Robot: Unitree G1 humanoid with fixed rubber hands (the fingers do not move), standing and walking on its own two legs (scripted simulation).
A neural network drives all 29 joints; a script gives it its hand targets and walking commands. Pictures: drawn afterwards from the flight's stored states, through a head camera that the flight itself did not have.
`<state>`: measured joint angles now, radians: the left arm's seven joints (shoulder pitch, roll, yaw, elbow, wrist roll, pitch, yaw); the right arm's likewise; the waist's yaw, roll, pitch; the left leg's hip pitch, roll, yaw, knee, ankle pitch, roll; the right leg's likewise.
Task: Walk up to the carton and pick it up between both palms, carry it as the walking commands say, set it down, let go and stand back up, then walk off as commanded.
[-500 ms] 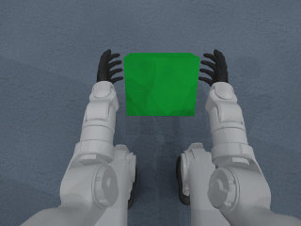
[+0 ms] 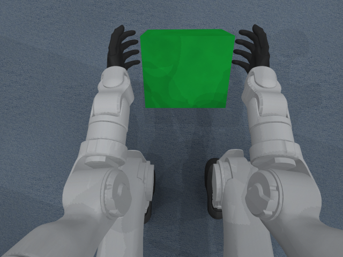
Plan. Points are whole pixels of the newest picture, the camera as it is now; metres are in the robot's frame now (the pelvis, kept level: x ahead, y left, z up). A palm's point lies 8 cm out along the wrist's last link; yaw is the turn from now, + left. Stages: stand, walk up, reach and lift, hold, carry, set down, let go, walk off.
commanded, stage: set down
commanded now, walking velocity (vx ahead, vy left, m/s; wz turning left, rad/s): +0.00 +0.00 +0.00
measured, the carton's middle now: (184, 66) +0.53 -0.02 -0.23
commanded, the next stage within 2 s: none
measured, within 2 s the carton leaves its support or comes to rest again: neither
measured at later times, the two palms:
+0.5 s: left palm (130, 69) +0.52 +0.12 -0.20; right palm (249, 67) +0.52 -0.17 -0.19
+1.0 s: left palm (130, 65) +0.53 +0.12 -0.21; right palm (248, 64) +0.53 -0.18 -0.21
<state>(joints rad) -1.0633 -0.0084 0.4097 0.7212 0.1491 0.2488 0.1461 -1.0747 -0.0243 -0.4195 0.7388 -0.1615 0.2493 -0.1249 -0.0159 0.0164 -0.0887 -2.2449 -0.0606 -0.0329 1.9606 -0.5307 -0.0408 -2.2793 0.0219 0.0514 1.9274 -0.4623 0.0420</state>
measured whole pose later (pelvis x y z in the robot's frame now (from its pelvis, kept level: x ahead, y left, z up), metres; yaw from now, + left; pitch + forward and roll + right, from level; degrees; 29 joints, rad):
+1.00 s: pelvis +0.00 +0.00 -0.06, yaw +0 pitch +40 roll +0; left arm -1.32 0.15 0.32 1.00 0.06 0.14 0.08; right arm -1.35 -0.22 -0.35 1.06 -0.07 0.14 -0.04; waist -0.03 0.02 0.18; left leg -2.32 -0.09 -0.04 2.19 -0.58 -0.06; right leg -2.35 0.02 0.05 2.16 -0.51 0.05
